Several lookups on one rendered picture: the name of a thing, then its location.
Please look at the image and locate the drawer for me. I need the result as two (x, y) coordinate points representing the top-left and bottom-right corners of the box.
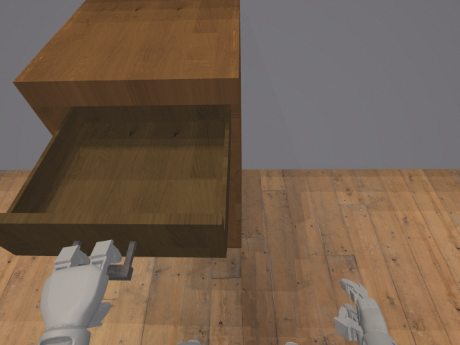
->
(0, 104), (231, 258)

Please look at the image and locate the cabinet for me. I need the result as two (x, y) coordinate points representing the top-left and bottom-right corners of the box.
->
(13, 0), (242, 248)

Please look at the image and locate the robot left hand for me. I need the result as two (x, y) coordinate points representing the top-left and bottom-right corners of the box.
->
(40, 240), (122, 331)

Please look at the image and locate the robot right hand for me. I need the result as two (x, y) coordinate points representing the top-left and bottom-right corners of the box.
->
(334, 278), (389, 345)

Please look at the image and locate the left robot forearm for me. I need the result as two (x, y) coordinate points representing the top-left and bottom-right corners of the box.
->
(38, 326), (91, 345)

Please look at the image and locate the handle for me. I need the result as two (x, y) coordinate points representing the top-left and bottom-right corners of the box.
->
(73, 241), (137, 280)

